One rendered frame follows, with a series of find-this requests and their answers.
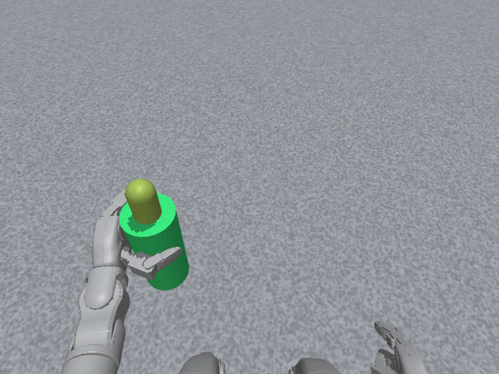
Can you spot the left robot arm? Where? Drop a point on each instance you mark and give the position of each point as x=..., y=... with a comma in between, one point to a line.
x=97, y=343

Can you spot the bottle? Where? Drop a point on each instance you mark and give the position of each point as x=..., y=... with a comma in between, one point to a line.
x=150, y=223

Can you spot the left robot hand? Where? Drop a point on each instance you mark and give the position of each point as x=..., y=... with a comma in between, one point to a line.
x=110, y=246

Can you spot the right robot hand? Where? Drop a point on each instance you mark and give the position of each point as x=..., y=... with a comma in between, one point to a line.
x=406, y=360

